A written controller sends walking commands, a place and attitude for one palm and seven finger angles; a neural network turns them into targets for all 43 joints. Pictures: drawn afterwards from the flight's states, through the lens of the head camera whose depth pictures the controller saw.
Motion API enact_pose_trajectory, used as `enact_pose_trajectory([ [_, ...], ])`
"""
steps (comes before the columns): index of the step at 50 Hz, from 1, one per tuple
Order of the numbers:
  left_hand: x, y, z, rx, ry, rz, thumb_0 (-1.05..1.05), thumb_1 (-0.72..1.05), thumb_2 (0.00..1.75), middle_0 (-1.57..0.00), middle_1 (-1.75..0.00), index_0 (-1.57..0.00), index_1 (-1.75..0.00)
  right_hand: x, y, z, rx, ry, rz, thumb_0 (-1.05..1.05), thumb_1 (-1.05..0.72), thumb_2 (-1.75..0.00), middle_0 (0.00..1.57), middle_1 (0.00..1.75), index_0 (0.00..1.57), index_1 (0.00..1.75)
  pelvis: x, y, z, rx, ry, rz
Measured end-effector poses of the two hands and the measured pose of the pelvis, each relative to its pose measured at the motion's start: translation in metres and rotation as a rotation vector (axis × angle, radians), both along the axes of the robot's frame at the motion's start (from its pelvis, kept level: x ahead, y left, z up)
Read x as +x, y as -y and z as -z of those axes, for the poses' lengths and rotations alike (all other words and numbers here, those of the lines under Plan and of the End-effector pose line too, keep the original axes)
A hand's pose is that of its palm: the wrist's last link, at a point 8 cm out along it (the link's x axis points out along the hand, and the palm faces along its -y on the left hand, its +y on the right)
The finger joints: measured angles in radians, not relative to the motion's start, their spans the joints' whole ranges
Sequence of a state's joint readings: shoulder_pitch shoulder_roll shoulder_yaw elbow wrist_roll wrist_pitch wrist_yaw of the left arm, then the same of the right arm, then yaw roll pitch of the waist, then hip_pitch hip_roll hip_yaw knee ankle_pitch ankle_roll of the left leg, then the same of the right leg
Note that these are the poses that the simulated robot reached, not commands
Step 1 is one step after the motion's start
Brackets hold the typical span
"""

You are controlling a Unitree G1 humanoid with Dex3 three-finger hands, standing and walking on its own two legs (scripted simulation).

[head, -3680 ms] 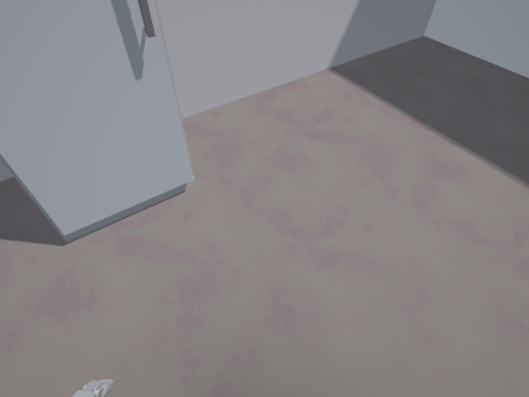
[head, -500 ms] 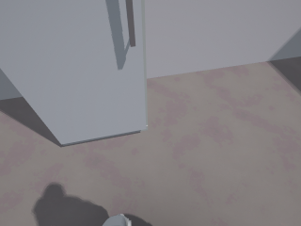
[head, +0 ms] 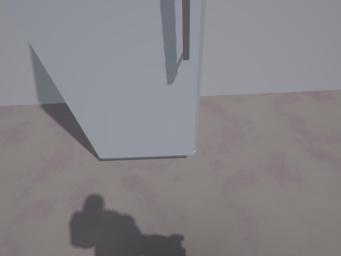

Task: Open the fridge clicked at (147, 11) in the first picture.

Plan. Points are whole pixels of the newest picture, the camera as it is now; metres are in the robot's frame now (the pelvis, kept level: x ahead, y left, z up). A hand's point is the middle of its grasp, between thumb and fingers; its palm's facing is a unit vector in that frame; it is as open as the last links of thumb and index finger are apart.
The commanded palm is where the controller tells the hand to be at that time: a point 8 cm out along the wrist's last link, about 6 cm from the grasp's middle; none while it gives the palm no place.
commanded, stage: take the last steps up to it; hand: right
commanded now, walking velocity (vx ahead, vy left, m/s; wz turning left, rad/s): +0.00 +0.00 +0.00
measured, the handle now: (185, 6) +0.76 -0.01 +0.23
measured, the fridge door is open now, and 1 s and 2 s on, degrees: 0 0 0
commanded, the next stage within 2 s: come to a stop and stand still in 1.04 s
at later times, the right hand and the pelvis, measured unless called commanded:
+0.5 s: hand (225, 252) +0.17 -0.12 -0.15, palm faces -0.18 +0.97 -0.17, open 7.3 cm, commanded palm none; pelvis +0.04 +0.05 +0.01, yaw +7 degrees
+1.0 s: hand out of the picture +0.14 -0.09 -0.18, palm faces -0.04 +0.99 -0.14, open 7.3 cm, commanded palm none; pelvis +0.19 +0.08 +0.00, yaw +7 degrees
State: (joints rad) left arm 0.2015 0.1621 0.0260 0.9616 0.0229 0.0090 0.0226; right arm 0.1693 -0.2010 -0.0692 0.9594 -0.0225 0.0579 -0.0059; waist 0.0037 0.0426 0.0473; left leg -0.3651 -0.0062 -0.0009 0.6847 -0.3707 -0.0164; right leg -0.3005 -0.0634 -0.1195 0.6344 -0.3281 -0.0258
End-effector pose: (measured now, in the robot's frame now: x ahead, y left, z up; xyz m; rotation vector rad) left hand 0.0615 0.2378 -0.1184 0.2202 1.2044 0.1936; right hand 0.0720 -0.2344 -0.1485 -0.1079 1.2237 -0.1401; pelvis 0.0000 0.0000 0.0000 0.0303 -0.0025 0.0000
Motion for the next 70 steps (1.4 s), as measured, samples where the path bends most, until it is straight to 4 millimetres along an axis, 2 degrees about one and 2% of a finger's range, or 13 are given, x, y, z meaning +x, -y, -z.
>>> enact_pose_trajectory([
  [8, -0.04, 0.016, -0.015, 0.004, -0.055, -0.076, 0.0, 0.92, 0.9, -0.2, -0.3, -0.21, -0.3, -0.003, 0.015, -0.013, 0.011, -0.058, -0.056, 0.0, -0.91, -0.9, 0.2, 0.29, 0.2, 0.3, 0.004, 0.013, -0.018, 0.02, -0.006, -0.053],
  [14, -0.089, 0.016, -0.015, -0.019, -0.136, -0.174, 0.0, 0.91, 0.9, -0.2, -0.3, -0.21, -0.3, 0.011, 0.008, -0.019, 0.007, -0.094, -0.126, 0.0, -0.91, -0.9, 0.2, 0.29, 0.2, 0.3, 0.012, 0.007, -0.023, 0.02, -0.007, -0.091],
  [21, -0.153, 0.005, -0.009, -0.074, -0.311, -0.288, 0.0, 0.91, 0.9, -0.2, -0.3, -0.21, -0.3, 0.064, -0.033, -0.027, 0.0, -0.035, -0.216, 0.01, -0.92, -0.9, 0.2, 0.29, 0.2, 0.3, 0.024, -0.019, -0.021, 0.004, -0.011, -0.117],
  [26, -0.17, -0.017, 0.008, -0.128, -0.412, -0.321, 0.0, 0.91, 0.9, -0.2, -0.3, -0.21, -0.3, 0.103, -0.075, -0.025, -0.019, 0.064, -0.235, 0.0, -0.91, -0.9, 0.2, 0.29, 0.2, 0.3, 0.043, -0.054, -0.006, -0.026, -0.008, -0.117],
  [28, -0.159, -0.029, 0.015, -0.141, -0.435, -0.301, 0.01, 0.91, 0.9, -0.2, -0.3, -0.21, -0.3, 0.105, -0.088, -0.025, -0.021, 0.084, -0.211, 0.0, -0.91, -0.9, 0.2, 0.29, 0.2, 0.3, 0.05, -0.063, -0.003, -0.011, -0.001, -0.108],
  [31, -0.116, -0.048, 0.017, -0.137, -0.381, -0.264, 0.01, 0.91, 0.9, -0.2, -0.3, -0.2, -0.3, 0.094, -0.095, -0.027, -0.031, 0.065, -0.142, -0.01, -0.93, -0.9, 0.2, 0.29, 0.2, 0.3, 0.065, -0.074, -0.009, -0.013, 0.001, -0.103],
  [38, 0.035, -0.08, 0.012, -0.103, -0.096, -0.152, 0.01, 0.91, 0.9, -0.2, -0.3, -0.2, -0.3, 0.06, -0.084, -0.023, -0.069, -0.106, -0.088, -0.02, -0.95, -0.9, 0.2, 0.29, 0.2, 0.3, 0.104, -0.085, -0.013, -0.007, -0.002, -0.09],
  [43, 0.139, -0.082, 0.004, -0.071, 0.054, -0.059, 0.0, 0.91, 0.9, -0.2, -0.3, -0.2, -0.3, 0.038, -0.084, -0.008, -0.025, -0.251, -0.036, -0.01, -0.93, -0.9, 0.2, 0.29, 0.2, 0.3, 0.141, -0.081, -0.005, 0.005, 0.009, -0.091],
  [46, 0.183, -0.078, 0.005, -0.043, 0.123, -0.027, 0.0, 0.91, 0.9, -0.2, -0.3, -0.2, -0.3, 0.038, -0.085, 0.005, 0.004, -0.324, -0.02, 0.0, -0.92, -0.9, 0.2, 0.29, 0.2, 0.3, 0.164, -0.076, 0.005, -0.005, 0.021, -0.106],
  [50, 0.197, -0.074, 0.001, -0.045, 0.123, -0.046, 0.0, 0.91, 0.9, -0.2, -0.3, -0.2, -0.3, 0.07, -0.089, 0.001, 0.017, -0.326, -0.042, 0.0, -0.92, -0.9, 0.2, 0.29, 0.2, 0.3, 0.186, -0.077, -0.001, -0.018, 0.028, -0.121],
  [61, 0.166, -0.107, 0.019, -0.087, -0.119, -0.156, -0.01, 0.94, 0.9, -0.2, -0.3, -0.21, -0.3, 0.211, -0.118, -0.017, -0.054, -0.105, -0.107, 0.02, -0.94, -0.9, 0.2, 0.29, 0.2, 0.3, 0.242, -0.112, -0.007, -0.047, 0.021, -0.113],
  [64, 0.162, -0.114, 0.032, -0.118, -0.178, -0.178, 0.0, 0.93, 0.9, -0.2, -0.3, -0.2, -0.3, 0.233, -0.13, -0.017, -0.083, -0.083, -0.119, 0.01, -0.94, -0.9, 0.2, 0.29, 0.2, 0.3, 0.258, -0.126, -0.001, -0.05, 0.024, -0.11],
  [70, 0.174, -0.115, 0.03, -0.136, -0.238, -0.163, 0.0, 0.92, 0.9, -0.2, -0.3, -0.2, -0.3, 0.262, -0.14, -0.027, -0.099, -0.05, -0.099, 0.01, -0.94, -0.9, 0.2, 0.29, 0.2, 0.3, 0.266, -0.132, -0.008, -0.051, 0.009, -0.084],
])
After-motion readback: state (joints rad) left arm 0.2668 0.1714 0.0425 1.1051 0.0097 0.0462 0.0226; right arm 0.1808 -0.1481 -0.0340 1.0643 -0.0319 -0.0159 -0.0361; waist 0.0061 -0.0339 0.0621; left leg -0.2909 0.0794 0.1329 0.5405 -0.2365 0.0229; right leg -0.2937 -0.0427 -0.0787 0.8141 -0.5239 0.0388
